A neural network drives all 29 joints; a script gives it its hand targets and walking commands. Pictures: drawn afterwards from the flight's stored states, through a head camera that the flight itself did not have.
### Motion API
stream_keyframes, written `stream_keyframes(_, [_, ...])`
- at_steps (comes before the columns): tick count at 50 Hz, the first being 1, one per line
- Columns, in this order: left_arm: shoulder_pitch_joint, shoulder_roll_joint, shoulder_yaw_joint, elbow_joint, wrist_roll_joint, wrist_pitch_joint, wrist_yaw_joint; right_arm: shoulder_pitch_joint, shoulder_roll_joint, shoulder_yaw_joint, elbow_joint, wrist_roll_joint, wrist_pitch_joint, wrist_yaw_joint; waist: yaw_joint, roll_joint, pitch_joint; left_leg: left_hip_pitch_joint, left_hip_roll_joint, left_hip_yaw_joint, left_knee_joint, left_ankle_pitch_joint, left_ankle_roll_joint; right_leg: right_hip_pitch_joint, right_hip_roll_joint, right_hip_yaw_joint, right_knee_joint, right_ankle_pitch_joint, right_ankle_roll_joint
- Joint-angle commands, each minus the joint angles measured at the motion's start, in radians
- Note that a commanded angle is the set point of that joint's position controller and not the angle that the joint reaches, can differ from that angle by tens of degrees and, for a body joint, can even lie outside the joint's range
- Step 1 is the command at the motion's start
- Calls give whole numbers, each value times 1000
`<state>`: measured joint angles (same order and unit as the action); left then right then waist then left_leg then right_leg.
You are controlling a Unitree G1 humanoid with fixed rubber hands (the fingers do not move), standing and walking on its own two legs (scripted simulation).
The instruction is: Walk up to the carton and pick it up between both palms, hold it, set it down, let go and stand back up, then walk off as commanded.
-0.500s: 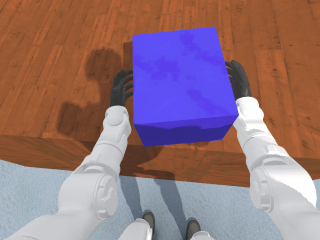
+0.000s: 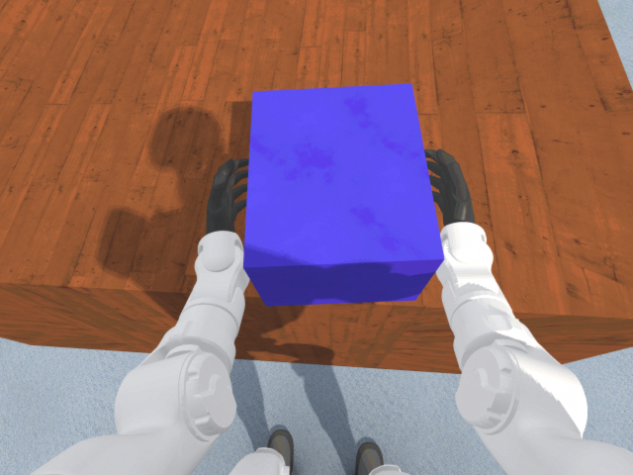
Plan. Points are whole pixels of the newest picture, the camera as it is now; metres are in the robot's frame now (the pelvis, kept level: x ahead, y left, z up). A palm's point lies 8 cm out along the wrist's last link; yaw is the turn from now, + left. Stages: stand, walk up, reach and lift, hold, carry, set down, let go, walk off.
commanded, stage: reach and lift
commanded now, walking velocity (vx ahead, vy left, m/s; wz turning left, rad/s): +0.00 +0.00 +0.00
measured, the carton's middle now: (336, 199) +0.45 +0.03 -0.01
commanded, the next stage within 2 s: none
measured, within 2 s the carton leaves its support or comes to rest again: neither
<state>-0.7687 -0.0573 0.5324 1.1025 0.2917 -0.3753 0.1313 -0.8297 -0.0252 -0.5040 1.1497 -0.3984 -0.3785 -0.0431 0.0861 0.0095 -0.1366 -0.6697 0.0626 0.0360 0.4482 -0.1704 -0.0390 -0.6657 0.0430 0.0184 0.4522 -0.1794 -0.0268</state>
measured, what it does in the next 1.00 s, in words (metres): stands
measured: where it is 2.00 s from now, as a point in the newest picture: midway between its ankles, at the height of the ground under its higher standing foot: outside the picture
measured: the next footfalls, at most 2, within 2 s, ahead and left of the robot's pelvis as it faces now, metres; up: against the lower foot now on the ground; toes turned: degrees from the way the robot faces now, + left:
none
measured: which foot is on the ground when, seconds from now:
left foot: down 0.00-1.00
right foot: down 0.00-1.00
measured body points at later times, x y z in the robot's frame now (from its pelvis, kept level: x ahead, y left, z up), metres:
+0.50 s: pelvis +0.01 -0.01 +0.00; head +0.13 -0.01 +0.44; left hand +0.41 +0.18 +0.00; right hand +0.45 -0.12 +0.00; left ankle +0.00 +0.14 -0.73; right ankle +0.00 -0.10 -0.73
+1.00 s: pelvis +0.01 +0.00 +0.00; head +0.13 +0.00 +0.43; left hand +0.41 +0.18 -0.01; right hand +0.45 -0.12 +0.00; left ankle +0.00 +0.14 -0.73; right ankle +0.00 -0.10 -0.73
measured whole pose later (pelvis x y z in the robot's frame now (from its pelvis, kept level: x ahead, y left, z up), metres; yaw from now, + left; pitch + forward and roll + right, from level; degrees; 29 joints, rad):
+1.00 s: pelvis +0.01 +0.00 +0.00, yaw +1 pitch +25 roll +0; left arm -0.75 -0.06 0.50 1.12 0.26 -0.41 0.14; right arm -0.82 -0.05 -0.50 1.26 -0.40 -0.50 -0.08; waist 0.08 0.00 -0.18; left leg -0.69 0.07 0.04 0.41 -0.15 -0.04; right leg -0.67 0.04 -0.02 0.40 -0.16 -0.03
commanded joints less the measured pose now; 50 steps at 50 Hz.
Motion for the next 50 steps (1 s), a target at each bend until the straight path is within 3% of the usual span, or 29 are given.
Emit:
stream_keyframes(1, [-512,-466,-256,-49,81,-58,-104,-504,556,245,-12,-124,-86,140,20,-79,-764,239,-38,106,-6,389,4,597,-23,-68,50,610,49])
stream_keyframes(14, [-460,-489,-250,-36,94,-62,-112,-474,577,240,31,-146,-118,122,7,-77,-709,199,-41,102,-39,390,11,649,-40,-62,42,684,59])
stream_keyframes(39, [-463,-507,-249,-8,92,-56,-94,-469,559,222,93,-146,-123,123,10,-67,-697,222,-34,96,-42,357,19,553,-31,-76,4,553,44])
stream_keyframes(50, [-500,-561,-333,-22,53,-122,-86,-527,535,281,124,-115,-230,114,6,-58,-812,233,-39,82,6,436,0,522,-13,-102,37,661,42])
